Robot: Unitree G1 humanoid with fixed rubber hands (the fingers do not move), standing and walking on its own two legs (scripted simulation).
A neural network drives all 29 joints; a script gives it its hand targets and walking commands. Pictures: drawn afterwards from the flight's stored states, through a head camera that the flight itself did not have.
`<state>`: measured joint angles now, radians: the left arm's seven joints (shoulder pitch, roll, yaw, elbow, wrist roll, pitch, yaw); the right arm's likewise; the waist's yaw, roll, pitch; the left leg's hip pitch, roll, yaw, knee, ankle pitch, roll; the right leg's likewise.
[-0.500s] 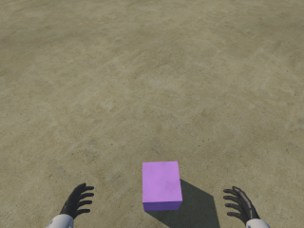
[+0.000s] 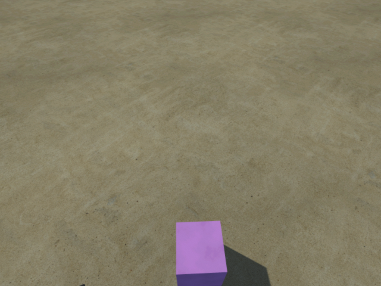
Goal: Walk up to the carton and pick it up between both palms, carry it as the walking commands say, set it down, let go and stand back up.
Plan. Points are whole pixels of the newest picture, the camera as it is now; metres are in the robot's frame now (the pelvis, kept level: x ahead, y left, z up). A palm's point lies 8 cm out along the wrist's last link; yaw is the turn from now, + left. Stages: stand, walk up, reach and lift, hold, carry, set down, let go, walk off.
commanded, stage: stand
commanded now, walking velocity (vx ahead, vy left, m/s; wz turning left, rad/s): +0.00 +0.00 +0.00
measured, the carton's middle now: (198, 254) +0.40 -0.02 -0.66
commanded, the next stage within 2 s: none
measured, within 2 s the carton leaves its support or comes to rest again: neither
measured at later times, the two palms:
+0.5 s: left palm out of the picture +0.02 +0.27 -0.12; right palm out of the picture +0.01 -0.26 -0.12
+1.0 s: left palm out of the picture +0.00 +0.27 -0.12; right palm out of the picture -0.01 -0.26 -0.12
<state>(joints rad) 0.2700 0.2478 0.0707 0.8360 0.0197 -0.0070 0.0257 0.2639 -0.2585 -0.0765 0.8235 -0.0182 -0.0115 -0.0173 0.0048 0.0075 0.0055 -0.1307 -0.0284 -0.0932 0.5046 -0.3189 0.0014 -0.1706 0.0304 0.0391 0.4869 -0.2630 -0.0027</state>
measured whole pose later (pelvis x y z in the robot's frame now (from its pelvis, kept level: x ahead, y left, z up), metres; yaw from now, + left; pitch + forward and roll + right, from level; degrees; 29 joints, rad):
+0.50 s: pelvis -0.03 +0.01 +0.00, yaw -1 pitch -5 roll +0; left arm 0.27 0.24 0.04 1.00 0.01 -0.01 0.04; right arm 0.27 -0.25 -0.05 0.99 -0.02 -0.02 -0.03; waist 0.00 0.00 0.01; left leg -0.11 -0.04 -0.07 0.43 -0.24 0.01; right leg -0.16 0.01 0.06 0.43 -0.19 0.01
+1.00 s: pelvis -0.04 +0.01 +0.01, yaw -1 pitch -4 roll +0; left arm 0.26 0.26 0.03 1.03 0.00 -0.01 0.03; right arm 0.27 -0.26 -0.03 1.03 -0.01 -0.02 -0.03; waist 0.01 0.00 0.02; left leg -0.14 -0.04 -0.06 0.42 -0.22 0.01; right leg -0.19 0.02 0.07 0.42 -0.16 0.01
